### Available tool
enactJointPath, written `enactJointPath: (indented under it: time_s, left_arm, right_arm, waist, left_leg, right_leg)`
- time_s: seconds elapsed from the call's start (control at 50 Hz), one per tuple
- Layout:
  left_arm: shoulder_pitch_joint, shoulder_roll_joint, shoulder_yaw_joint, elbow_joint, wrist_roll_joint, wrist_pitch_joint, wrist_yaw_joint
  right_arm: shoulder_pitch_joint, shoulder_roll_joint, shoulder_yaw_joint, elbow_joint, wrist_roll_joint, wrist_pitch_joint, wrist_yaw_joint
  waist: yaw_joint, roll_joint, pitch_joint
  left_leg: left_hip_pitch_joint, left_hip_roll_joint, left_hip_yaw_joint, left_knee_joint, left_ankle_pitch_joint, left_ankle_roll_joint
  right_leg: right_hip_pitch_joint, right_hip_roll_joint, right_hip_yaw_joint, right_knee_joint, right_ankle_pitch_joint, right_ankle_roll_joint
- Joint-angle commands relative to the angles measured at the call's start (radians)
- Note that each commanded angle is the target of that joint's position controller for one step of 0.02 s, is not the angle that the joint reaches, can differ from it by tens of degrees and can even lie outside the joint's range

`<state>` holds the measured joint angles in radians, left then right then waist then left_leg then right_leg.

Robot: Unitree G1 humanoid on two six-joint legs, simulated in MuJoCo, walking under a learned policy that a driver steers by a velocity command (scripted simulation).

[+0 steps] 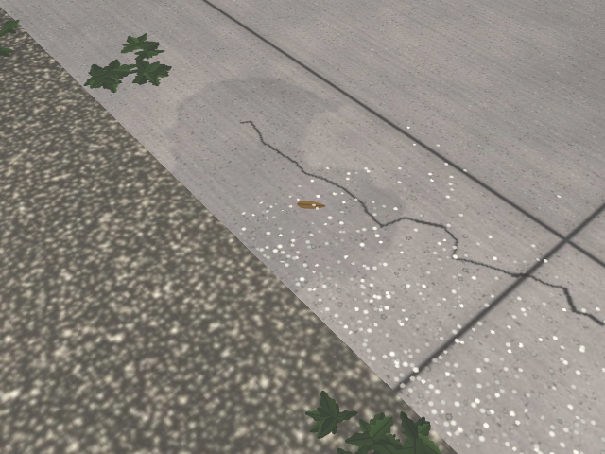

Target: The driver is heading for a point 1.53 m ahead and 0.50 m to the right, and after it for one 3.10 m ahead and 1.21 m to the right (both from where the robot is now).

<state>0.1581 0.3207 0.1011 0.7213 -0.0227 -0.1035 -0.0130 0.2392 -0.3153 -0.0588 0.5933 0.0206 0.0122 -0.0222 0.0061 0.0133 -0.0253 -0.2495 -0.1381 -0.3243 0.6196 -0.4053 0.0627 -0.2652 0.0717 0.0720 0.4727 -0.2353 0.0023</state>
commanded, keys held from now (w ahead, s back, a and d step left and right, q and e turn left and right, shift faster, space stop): w+shift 0.20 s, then w+e+shift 0.80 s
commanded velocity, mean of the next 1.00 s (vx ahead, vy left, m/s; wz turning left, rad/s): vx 0.90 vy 0.00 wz -0.44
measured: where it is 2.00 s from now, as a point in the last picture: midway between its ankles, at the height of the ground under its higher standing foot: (457, 198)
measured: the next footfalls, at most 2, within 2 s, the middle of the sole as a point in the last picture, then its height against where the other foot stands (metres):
left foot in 0.40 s outside the picture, level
right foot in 0.86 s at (347, 357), level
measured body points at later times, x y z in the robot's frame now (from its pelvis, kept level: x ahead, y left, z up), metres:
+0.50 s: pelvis +0.29 +0.05 +0.00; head +0.32 +0.05 +0.44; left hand +0.27 +0.33 -0.14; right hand +0.46 -0.20 -0.09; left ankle +0.32 +0.16 -0.73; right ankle +0.11 -0.08 -0.63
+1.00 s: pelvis +0.70 -0.06 -0.02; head +0.73 -0.06 +0.43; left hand +0.89 +0.17 -0.14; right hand +0.72 -0.34 -0.11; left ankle +0.72 +0.14 -0.62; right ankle +0.71 -0.07 -0.73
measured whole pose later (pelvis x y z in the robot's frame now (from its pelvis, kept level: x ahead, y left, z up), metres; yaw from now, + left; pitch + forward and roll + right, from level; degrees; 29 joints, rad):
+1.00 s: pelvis +0.70 -0.06 -0.02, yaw -31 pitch -1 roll -1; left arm 0.34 0.33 0.07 0.83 0.02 -0.01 -0.01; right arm 0.18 -0.23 0.01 0.69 -0.06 -0.09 0.00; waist 0.01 -0.01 0.07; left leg -0.46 0.09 -0.10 1.36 -0.35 -0.04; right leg -0.28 0.23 -0.02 0.57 -0.27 -0.20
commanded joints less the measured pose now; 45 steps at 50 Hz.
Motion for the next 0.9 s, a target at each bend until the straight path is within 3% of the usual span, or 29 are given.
enactJointPath:
  time_s: [0.02,0.04,0.06,0.08,0.12,0.2,0.24,0.28,0.34,0.36,0.38,0.4,0.42,0.44,0.46,0.48,0.52,0.58,0.62,0.66,0.72,0.76,0.78,0.8,0.82,0.84,0.86,0.88,0.9]
  left_arm:
    - [0.201,0.252,0.043,0.003,0.136,0.008,0.001]
    - [0.162,0.190,0.039,-0.003,0.110,0.026,-0.005]
    - [0.166,0.149,0.022,-0.003,0.079,0.032,-0.006]
    - [0.165,0.129,0.011,-0.002,0.068,0.029,-0.005]
    - [0.187,0.124,-0.003,0.028,0.056,0.015,0.006]
    - [0.259,0.109,-0.009,0.073,0.046,-0.001,0.000]
    - [0.285,0.082,-0.019,0.093,0.036,0.003,-0.006]
    - [0.324,0.098,-0.018,0.114,0.040,0.005,-0.001]
    - [0.322,0.165,-0.006,0.138,0.037,0.012,0.008]
    - [0.321,0.176,-0.006,0.147,0.035,0.011,0.007]
    - [0.291,0.183,-0.005,0.145,0.028,0.008,0.004]
    - [0.262,0.143,-0.016,0.119,0.027,0.000,-0.002]
    - [0.322,-0.023,-0.051,0.065,0.003,-0.003,-0.002]
    - [0.256,0.062,-0.034,0.061,0.007,0.010,0.000]
    - [0.184,0.079,-0.025,0.048,0.017,0.023,-0.005]
    - [0.173,0.059,-0.031,0.056,0.026,0.030,-0.017]
    - [0.179,0.025,-0.034,0.070,0.047,0.058,-0.038]
    - [0.076,-0.012,-0.043,0.027,0.051,0.092,-0.059]
    - [-0.002,-0.020,-0.052,-0.011,0.051,0.095,-0.071]
    - [-0.082,-0.015,-0.062,-0.053,0.046,0.094,-0.081]
    - [-0.192,-0.012,-0.079,-0.099,0.048,0.089,-0.098]
    - [-0.176,0.007,-0.079,-0.093,0.041,0.090,-0.093]
    - [-0.112,0.030,-0.073,-0.076,0.037,0.091,-0.084]
    - [0.015,0.067,-0.060,-0.045,0.035,0.091,-0.074]
    - [0.211,0.113,-0.037,0.010,0.035,0.092,-0.060]
    - [0.409,0.163,-0.005,0.077,0.037,0.090,-0.038]
    - [0.348,0.217,0.031,0.078,0.010,0.106,-0.011]
    - [0.232,0.341,0.042,0.020,0.057,0.119,-0.013]
    - [0.262,0.310,0.049,-0.005,0.049,0.119,-0.006]
  right_arm:
    - [-0.111,-0.082,-0.016,-0.128,-0.054,-0.024,0.025]
    - [-0.179,-0.121,-0.022,-0.124,-0.072,-0.024,0.029]
    - [-0.182,-0.119,-0.022,-0.105,-0.073,-0.032,0.044]
    - [-0.130,-0.109,-0.020,-0.077,-0.072,-0.040,0.058]
    - [-0.110,-0.097,-0.017,-0.055,-0.078,-0.043,0.083]
    - [-0.204,-0.081,-0.002,-0.074,-0.070,-0.039,0.093]
    - [-0.299,-0.059,0.016,-0.101,-0.075,-0.044,0.102]
    - [-0.370,-0.025,0.034,-0.125,-0.062,-0.051,0.111]
    - [-0.268,-0.057,0.023,-0.096,-0.061,-0.059,0.091]
    - [-0.154,-0.089,0.006,-0.060,-0.059,-0.064,0.071]
    - [0.041,-0.122,-0.013,0.002,-0.063,-0.070,0.048]
    - [0.224,-0.197,-0.038,0.033,-0.084,-0.078,0.022]
    - [0.300,-0.285,-0.055,0.044,-0.112,-0.084,0.016]
    - [0.231,-0.240,-0.045,0.034,-0.093,-0.079,0.016]
    - [0.136,-0.165,-0.026,0.045,-0.087,-0.076,0.015]
    - [0.101,-0.117,-0.016,0.055,-0.081,-0.080,0.019]
    - [0.084,-0.069,-0.001,0.082,-0.069,-0.090,0.014]
    - [0.119,-0.027,0.008,0.135,-0.044,-0.115,0.023]
    - [0.121,-0.013,0.011,0.155,-0.044,-0.127,0.026]
    - [0.111,-0.016,0.011,0.174,-0.049,-0.137,0.022]
    - [0.137,-0.058,0.004,0.207,-0.047,-0.139,0.010]
    - [0.176,-0.112,-0.004,0.221,-0.047,-0.133,-0.001]
    - [0.173,-0.151,-0.013,0.217,-0.050,-0.120,-0.010]
    - [0.146,-0.186,-0.023,0.208,-0.056,-0.102,-0.018]
    - [0.097,-0.212,-0.032,0.190,-0.063,-0.083,-0.020]
    - [0.066,-0.208,-0.032,0.175,-0.069,-0.071,-0.011]
    - [0.038,-0.123,-0.018,0.170,-0.068,-0.077,0.012]
    - [0.134,-0.053,0.010,0.047,-0.052,-0.102,0.021]
    - [0.042,-0.103,0.014,0.022,-0.058,-0.130,0.017]
  waist:
    - [0.094,-0.285,0.045]
    - [0.086,-0.140,0.176]
    - [0.079,-0.080,0.173]
    - [0.057,-0.077,0.132]
    - [0.048,-0.139,0.092]
    - [0.069,-0.147,0.133]
    - [0.086,-0.145,0.148]
    - [0.113,-0.157,0.160]
    - [0.038,-0.163,0.116]
    - [-0.024,-0.144,0.045]
    - [-0.131,-0.100,-0.066]
    - [-0.223,-0.027,-0.192]
    - [-0.177,0.264,-0.362]
    - [-0.165,0.178,-0.292]
    - [-0.117,0.110,-0.117]
    - [-0.090,0.073,-0.040]
    - [-0.038,0.112,0.043]
    - [-0.017,0.095,0.122]
    - [-0.003,0.080,0.149]
    - [0.014,0.066,0.183]
    - [0.009,0.012,0.211]
    - [0.028,0.031,0.146]
    - [0.071,0.067,0.091]
    - [0.145,0.094,0.011]
    - [0.239,0.111,-0.083]
    - [0.307,0.069,-0.162]
    - [0.239,-0.157,-0.090]
    - [0.065,-0.298,-0.190]
    - [0.139,-0.087,-0.254]
  left_leg:
    - [-0.612,-0.035,0.116,0.353,-0.198,0.020]
    - [-0.711,0.062,0.106,0.470,-0.061,0.015]
    - [-0.699,0.075,0.100,0.484,0.026,0.007]
    - [-0.637,0.087,0.103,0.472,0.091,-0.007]
    - [-0.563,0.087,0.137,0.475,0.173,-0.032]
    - [-0.604,0.105,0.202,0.376,0.259,-0.050]
    - [-0.519,0.160,0.326,0.213,0.297,-0.061]
    - [-0.387,0.159,0.366,0.083,0.293,-0.056]
    - [-0.156,0.100,0.388,-0.027,0.182,-0.024]
    - [0.013,0.067,0.391,-0.051,0.154,-0.010]
    - [0.277,0.067,0.383,-0.078,0.184,0.003]
    - [0.557,0.252,0.211,-0.095,-0.018,0.024]
    - [0.737,0.577,-0.284,-0.253,-0.518,0.066]
    - [0.558,0.587,-0.480,-0.396,-0.601,0.070]
    - [0.432,0.540,-0.293,-0.372,-0.454,0.052]
    - [0.325,0.498,-0.140,-0.388,-0.263,0.050]
    - [0.201,0.429,0.060,-0.438,-0.089,0.028]
    - [0.180,0.411,0.241,-0.488,0.121,0.014]
    - [0.160,0.386,0.366,-0.515,0.259,0.006]
    - [0.136,0.356,0.478,-0.538,0.410,-0.002]
    - [0.153,0.335,0.598,-0.559,0.717,-0.029]
    - [0.258,0.343,0.625,-0.445,1.238,-0.046]
    - [0.313,0.360,0.622,-0.336,1.433,-0.054]
    - [0.330,0.381,0.612,-0.161,1.555,-0.053]
    - [0.281,0.401,0.588,0.082,1.580,-0.037]
    - [0.138,0.379,0.569,0.404,1.346,-0.025]
    - [-0.157,0.172,0.550,0.807,0.277,-0.051]
    - [-0.559,0.075,0.402,1.114,-0.098,-0.101]
    - [-0.642,0.118,0.232,1.091,-0.013,-0.085]
  right_leg:
    - [0.358,-0.427,0.734,-0.325,-0.724,-0.181]
    - [0.285,-0.460,0.722,-0.328,-0.701,-0.196]
    - [0.255,-0.408,0.596,-0.299,-0.610,-0.172]
    - [0.244,-0.350,0.483,-0.293,-0.511,-0.139]
    - [0.206,-0.279,0.347,-0.321,-0.399,-0.131]
    - [0.220,-0.263,0.228,-0.379,-0.241,-0.163]
    - [0.182,-0.235,0.184,-0.403,-0.127,-0.170]
    - [0.142,-0.247,0.176,-0.421,0.012,-0.176]
    - [0.161,-0.280,0.159,-0.302,0.447,-0.169]
    - [0.152,-0.270,0.129,-0.149,0.709,-0.159]
    - [0.065,-0.223,0.081,0.092,0.777,-0.140]
    - [-0.157,-0.154,0.058,0.402,0.521,-0.126]
    - [-0.412,-0.036,0.013,0.743,-0.249,-0.110]
    - [-0.464,-0.049,0.055,0.854,-0.175,-0.130]
    - [-0.505,-0.108,0.034,0.860,-0.081,-0.132]
    - [-0.482,-0.149,0.020,0.819,-0.025,-0.123]
    - [-0.450,-0.181,0.004,0.791,-0.009,-0.099]
    - [-0.542,-0.203,-0.017,0.794,0.043,-0.087]
    - [-0.572,-0.198,-0.044,0.751,0.131,-0.086]
    - [-0.556,-0.187,-0.084,0.632,0.213,-0.095]
    - [-0.422,-0.139,-0.211,0.376,0.277,-0.138]
    - [-0.290,-0.047,-0.290,0.311,0.267,-0.176]
    - [-0.220,-0.012,-0.298,0.301,0.214,-0.191]
    - [-0.089,0.019,-0.287,0.303,0.152,-0.210]
    - [0.112,0.039,-0.250,0.303,0.081,-0.238]
    - [0.372,0.046,-0.173,0.213,0.032,-0.265]
    - [0.498,-0.036,-0.001,0.148,-0.046,-0.287]
    - [0.715,-0.283,0.590,0.011,-0.007,-0.489]
    - [0.718,-0.329,0.758,-0.161,-0.182,-0.517]
Velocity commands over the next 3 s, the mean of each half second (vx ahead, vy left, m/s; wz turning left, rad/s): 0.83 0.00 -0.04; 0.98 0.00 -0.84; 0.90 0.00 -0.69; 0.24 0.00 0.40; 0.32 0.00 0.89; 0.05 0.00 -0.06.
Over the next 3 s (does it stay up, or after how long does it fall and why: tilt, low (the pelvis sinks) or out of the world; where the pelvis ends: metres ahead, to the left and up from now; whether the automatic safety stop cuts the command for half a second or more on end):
stays up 1.51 -0.49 0.01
